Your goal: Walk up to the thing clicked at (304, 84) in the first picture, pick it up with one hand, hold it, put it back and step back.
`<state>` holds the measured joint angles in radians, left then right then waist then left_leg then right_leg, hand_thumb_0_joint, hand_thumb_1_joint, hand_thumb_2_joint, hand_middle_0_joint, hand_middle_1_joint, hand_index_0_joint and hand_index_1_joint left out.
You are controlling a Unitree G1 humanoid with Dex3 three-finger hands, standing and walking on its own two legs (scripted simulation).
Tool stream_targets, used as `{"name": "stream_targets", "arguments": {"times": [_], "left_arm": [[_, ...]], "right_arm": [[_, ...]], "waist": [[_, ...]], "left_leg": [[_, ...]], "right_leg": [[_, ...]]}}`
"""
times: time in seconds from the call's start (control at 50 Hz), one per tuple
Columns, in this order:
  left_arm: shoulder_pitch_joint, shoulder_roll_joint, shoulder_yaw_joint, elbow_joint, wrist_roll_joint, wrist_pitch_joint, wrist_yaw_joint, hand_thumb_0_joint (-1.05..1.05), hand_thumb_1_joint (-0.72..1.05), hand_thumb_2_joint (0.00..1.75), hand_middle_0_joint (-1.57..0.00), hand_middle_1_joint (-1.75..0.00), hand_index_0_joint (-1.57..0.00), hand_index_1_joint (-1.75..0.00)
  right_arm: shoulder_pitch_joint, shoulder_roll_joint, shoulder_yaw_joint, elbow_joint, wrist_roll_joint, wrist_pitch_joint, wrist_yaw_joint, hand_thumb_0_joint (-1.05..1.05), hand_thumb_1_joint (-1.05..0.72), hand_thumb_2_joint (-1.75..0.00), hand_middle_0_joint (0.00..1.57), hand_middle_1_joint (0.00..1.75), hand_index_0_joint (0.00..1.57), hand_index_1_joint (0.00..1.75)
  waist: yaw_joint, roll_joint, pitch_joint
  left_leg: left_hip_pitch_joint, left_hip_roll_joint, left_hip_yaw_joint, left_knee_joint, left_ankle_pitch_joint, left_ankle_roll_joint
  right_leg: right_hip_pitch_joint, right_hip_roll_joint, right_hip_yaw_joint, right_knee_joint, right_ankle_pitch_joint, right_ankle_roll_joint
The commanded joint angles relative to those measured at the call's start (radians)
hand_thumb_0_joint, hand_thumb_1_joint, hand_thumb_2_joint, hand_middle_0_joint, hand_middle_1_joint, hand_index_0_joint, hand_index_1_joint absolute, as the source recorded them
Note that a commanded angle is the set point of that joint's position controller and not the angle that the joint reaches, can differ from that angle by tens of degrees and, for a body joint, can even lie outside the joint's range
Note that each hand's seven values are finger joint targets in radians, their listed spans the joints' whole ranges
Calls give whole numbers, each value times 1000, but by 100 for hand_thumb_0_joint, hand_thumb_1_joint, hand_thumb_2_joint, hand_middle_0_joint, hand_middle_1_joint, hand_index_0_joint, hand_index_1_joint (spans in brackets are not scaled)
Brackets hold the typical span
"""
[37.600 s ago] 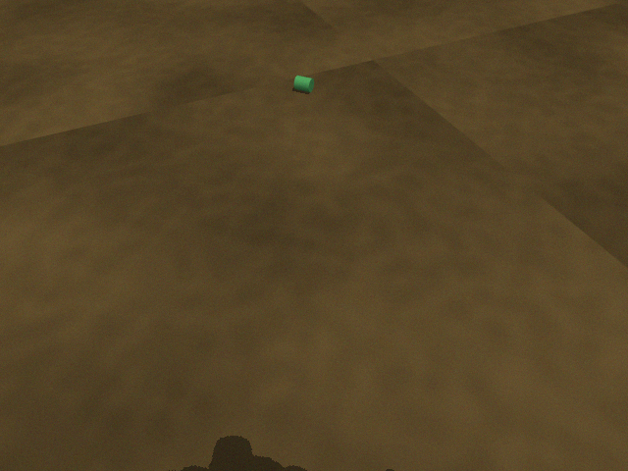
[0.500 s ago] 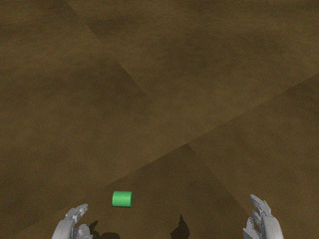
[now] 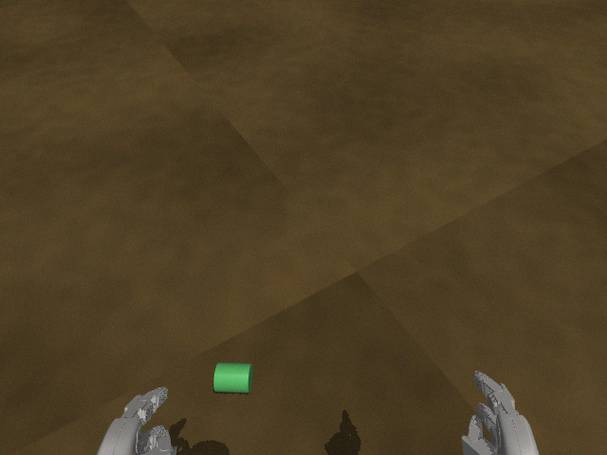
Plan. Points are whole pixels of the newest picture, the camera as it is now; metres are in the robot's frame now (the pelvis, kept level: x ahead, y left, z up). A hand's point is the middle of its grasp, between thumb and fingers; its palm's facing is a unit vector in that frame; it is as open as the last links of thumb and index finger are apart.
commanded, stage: home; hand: left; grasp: from above
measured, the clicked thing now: (233, 377) +0.49 +0.22 -0.67
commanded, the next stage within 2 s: stand in 0.48 s
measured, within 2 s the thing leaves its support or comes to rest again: neither
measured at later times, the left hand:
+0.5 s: hand out of the picture +0.16 +0.18 -0.05, palm faces +0.04 -0.98 -0.20, open 7.4 cm
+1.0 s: hand out of the picture +0.07 +0.24 -0.11, palm faces +0.01 -0.95 -0.32, open 7.4 cm
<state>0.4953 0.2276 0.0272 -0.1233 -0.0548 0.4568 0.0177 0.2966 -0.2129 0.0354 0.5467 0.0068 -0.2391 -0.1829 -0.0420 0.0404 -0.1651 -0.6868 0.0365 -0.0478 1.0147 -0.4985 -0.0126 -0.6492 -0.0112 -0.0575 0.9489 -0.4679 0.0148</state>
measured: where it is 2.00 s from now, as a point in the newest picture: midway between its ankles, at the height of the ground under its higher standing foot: outside the picture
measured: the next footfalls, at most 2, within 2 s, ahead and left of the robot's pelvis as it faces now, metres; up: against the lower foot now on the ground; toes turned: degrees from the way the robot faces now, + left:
none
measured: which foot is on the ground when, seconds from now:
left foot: down 0.00-1.00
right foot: down 0.00-1.00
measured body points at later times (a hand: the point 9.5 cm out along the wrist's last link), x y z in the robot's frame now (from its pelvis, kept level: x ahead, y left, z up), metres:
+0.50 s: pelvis +0.00 +0.00 +0.00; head +0.01 +0.01 +0.45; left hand +0.16 +0.23 -0.03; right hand +0.16 -0.24 -0.06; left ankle +0.00 +0.12 -0.68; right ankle +0.00 -0.13 -0.68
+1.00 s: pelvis -0.01 +0.01 +0.04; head +0.01 +0.01 +0.49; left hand +0.07 +0.29 -0.09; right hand +0.08 -0.28 -0.08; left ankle +0.00 +0.12 -0.68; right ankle +0.00 -0.13 -0.68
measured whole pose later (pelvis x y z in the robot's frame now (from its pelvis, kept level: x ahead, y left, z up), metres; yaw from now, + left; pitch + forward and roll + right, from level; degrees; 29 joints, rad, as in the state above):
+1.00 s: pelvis -0.01 +0.01 +0.04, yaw +0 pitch -1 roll +0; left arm 0.24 0.29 0.04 0.88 0.04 0.02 0.02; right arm 0.19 -0.29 -0.04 0.95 -0.05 -0.01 -0.01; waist 0.01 -0.01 0.04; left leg -0.30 0.00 -0.01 0.65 -0.33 0.00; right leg -0.29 -0.04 -0.03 0.63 -0.32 0.03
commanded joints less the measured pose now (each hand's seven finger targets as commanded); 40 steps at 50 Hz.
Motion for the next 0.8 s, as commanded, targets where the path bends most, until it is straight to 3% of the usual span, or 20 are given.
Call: {"name": "stream_targets", "arguments": {"times": [0.0,0.02,0.04,0.1,0.18,0.2,0.26,0.28,0.34,0.38,0.48,0.54,0.56,0.58,0.6,0.62,0.66,0.68,0.74,0.78], "left_arm": [[-31,111,67,-203,10,-59,11,0,90,90,-20,-30,-20,-30],[8,77,44,-149,9,-48,8,0,90,90,-20,-30,-20,-30],[-28,104,68,-209,6,-54,10,0,90,90,-20,-30,-20,-30],[-13,108,61,-215,7,-53,10,0,90,90,-20,-30,-20,-30],[-8,87,51,-175,8,-44,10,0,90,90,-20,-30,-20,-30],[-60,127,73,-249,7,-54,13,0,90,90,-20,-30,-20,-30],[-17,96,56,-194,6,-47,11,0,90,90,-20,-30,-20,-30],[-46,120,71,-232,7,-52,13,0,90,90,-20,-30,-20,-30],[-28,110,64,-217,7,-52,12,0,90,90,-20,-30,-20,-30],[-10,106,63,-222,4,-53,11,0,90,90,-20,-30,-20,-30],[11,84,49,-162,5,-46,12,0,90,90,-20,-30,-20,-30],[-42,128,82,-242,6,-58,16,0,90,90,-20,-30,-20,-30],[-320,190,62,109,119,-268,49,0,90,90,-20,-30,-20,-30],[-195,204,82,317,121,-336,41,0,90,90,-20,-30,-20,-30],[-186,221,82,373,130,-369,36,0,90,90,-20,-30,-20,-30],[-222,206,71,399,126,-385,26,0,90,90,-20,-30,-20,-30],[-257,216,59,475,120,-417,18,0,90,90,-20,-30,-20,-30],[-259,214,65,509,116,-420,16,0,90,90,-20,-30,-20,-30],[-286,205,64,636,103,-434,16,0,90,90,-20,-30,-20,-30],[-300,206,63,703,106,-450,17,0,90,90,-20,-30,-20,-30]], "right_arm": [[-67,-128,-59,-154,-1,-58,-16,0,-90,-90,20,30,20,30],[-74,-124,-55,-163,0,-60,-15,0,-90,-90,20,30,20,30],[-72,-127,-59,-165,0,-62,-15,0,-90,-90,20,30,20,30],[-65,-128,-60,-161,1,-58,-14,0,-90,-90,20,30,20,30],[-72,-127,-58,-166,2,-59,-15,0,-90,-90,20,30,20,30],[-71,-128,-59,-165,2,-58,-15,0,-90,-90,20,30,20,30],[-70,-123,-56,-161,4,-61,-17,0,-90,-90,20,30,20,30],[-69,-124,-57,-161,2,-60,-18,0,-90,-90,20,30,20,30],[-69,-128,-57,-160,2,-59,-16,0,-90,-90,20,30,20,30],[-66,-130,-60,-165,2,-59,-14,0,-90,-90,20,30,20,30],[-67,-127,-57,-161,2,-56,-14,0,-90,-90,20,30,20,30],[-68,-126,-61,-163,2,-56,-15,0,-90,-90,20,30,20,30],[-119,-248,-100,85,-121,53,45,0,-90,-90,20,30,20,30],[-135,-261,-119,99,-121,97,77,0,-90,-90,20,30,20,30],[-132,-258,-116,89,-122,118,98,0,-90,-90,20,30,20,30],[-109,-250,-110,86,-124,132,111,0,-90,-90,20,30,20,30],[-126,-224,-105,126,-81,140,146,0,-90,-90,20,30,20,30],[-146,-224,-109,136,-71,146,156,0,-90,-90,20,30,20,30],[-166,-224,-120,178,-58,160,168,0,-90,-90,20,30,20,30],[-170,-230,-122,209,-60,171,170,0,-90,-90,20,30,20,30]], "waist": [[7,20,-48],[3,12,-36],[8,10,-64],[2,3,-94],[1,-3,-54],[4,13,-56],[4,-2,-55],[6,17,-54],[4,25,-52],[5,30,-103],[2,-3,-58],[9,2,-87],[66,-40,166],[82,-75,89],[66,-116,65],[42,-59,85],[60,3,50],[74,-50,58],[79,-48,67],[73,-28,57]], "left_leg": [[84,-31,2,-180,201,22],[74,-33,0,-181,193,22],[79,-32,1,-178,192,23],[92,-36,7,-163,234,25],[78,-34,7,-173,187,25],[70,-37,9,-173,163,27],[69,-36,6,-171,177,27],[68,-37,9,-171,164,27],[74,-33,3,-182,160,24],[99,-30,-2,-174,217,21],[80,-31,-1,-169,233,23],[83,-34,2,-164,223,25],[133,19,-44,-266,410,60],[183,13,-15,-259,426,76],[209,-1,-5,-253,412,77],[202,3,-30,-282,350,77],[266,0,-39,-329,301,82],[290,-6,-23,-339,284,74],[308,5,-42,-378,230,69],[344,17,-53,-407,254,71]], "right_leg": [[37,34,-10,-152,167,-16],[34,33,-11,-158,160,-15],[46,33,-11,-158,161,-15],[65,31,-7,-153,201,-15],[38,31,-6,-163,157,-14],[37,29,-5,-169,140,-13],[43,29,-6,-162,152,-13],[36,29,-5,-167,140,-13],[35,32,-8,-159,137,-15],[57,34,-11,-144,180,-19],[47,35,-14,-148,196,-16],[61,32,-11,-154,190,-14],[194,-38,65,-174,190,-58],[244,-50,119,-215,203,-87],[244,-63,146,-228,214,-100],[217,-50,142,-232,194,-95],[297,-68,122,-233,223,-69],[282,-71,131,-252,205,-68],[303,-78,126,-324,161,-54],[330,-77,115,-331,202,-46]]}}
